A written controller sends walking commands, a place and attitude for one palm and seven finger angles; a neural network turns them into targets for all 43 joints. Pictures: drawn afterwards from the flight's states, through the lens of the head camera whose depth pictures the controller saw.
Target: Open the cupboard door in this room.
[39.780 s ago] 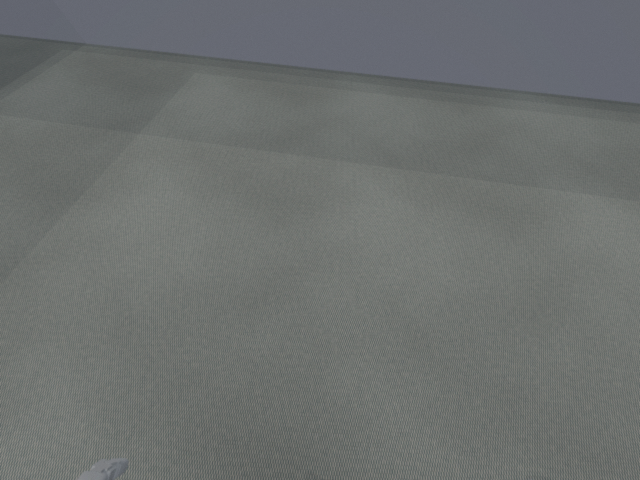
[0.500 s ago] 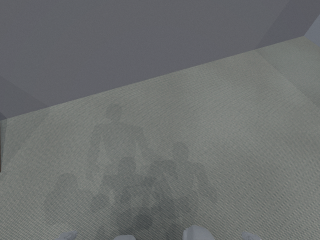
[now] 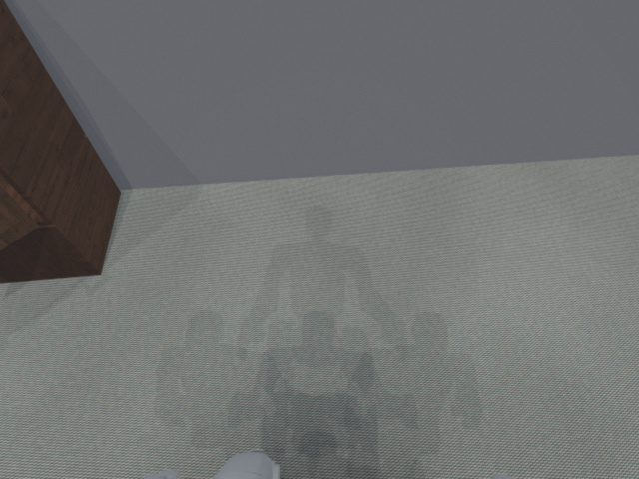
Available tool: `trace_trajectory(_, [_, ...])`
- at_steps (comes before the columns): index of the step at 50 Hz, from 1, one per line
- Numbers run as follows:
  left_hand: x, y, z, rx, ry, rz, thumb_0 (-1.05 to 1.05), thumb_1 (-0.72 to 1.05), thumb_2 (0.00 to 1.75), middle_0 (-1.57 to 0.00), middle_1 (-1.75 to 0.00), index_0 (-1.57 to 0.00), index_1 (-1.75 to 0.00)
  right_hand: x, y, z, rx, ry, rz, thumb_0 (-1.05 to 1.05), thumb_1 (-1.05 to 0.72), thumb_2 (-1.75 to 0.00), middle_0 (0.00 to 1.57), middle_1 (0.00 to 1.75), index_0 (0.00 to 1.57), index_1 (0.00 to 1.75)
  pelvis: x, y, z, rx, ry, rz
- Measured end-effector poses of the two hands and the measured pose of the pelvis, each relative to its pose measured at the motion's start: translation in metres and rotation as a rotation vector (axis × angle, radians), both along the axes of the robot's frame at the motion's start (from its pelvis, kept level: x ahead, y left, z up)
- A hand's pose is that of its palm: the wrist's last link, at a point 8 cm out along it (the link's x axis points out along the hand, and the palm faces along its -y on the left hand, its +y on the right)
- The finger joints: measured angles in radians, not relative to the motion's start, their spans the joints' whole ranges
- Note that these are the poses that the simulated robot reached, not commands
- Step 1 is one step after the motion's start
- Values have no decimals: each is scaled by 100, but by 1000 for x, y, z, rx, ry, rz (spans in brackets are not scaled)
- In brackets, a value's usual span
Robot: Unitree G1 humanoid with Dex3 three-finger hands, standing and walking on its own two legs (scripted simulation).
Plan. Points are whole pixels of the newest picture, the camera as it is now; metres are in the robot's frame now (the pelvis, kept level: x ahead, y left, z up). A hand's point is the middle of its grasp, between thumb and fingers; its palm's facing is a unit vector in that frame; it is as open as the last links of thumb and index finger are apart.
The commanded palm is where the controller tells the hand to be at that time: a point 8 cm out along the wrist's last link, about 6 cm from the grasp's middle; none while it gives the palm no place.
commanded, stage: turn to face it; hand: left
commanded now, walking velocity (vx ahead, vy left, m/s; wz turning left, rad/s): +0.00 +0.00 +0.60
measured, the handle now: out of the picture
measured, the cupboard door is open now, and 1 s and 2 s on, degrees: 44 44 44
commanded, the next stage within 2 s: take the last steps up to it in 1.44 s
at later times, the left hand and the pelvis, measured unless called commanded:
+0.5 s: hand out of the picture +0.08 +0.22 -0.15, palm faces +0.27 -0.92 -0.28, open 7.4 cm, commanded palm none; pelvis +0.01 -0.02 +0.00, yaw +17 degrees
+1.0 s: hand out of the picture -0.09 +0.20 -0.19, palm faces +0.60 -0.76 -0.25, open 7.4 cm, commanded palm none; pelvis +0.01 +0.00 -0.01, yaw +36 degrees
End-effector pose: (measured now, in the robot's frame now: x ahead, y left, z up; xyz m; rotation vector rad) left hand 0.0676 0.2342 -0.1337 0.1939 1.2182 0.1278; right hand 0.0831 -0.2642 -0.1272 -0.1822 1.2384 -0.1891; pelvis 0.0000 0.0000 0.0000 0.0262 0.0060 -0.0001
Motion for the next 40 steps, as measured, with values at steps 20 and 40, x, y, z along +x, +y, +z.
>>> trace_trajectory(20, [-16,52,10,51,-49,229,1,91,90,-20,-30,-19,-30,48,40,6,-13,-10,241,1,-90,-90,20,30,21,30,7,6,4,-48,26,219])
trace_trajectory(40, [-103,-25,8,20,-6,516,0,91,89,-20,-30,-20,-30,130,39,-4,4,30,495,1,-91,-90,20,29,20,30,20,-29,2,9,-9,516])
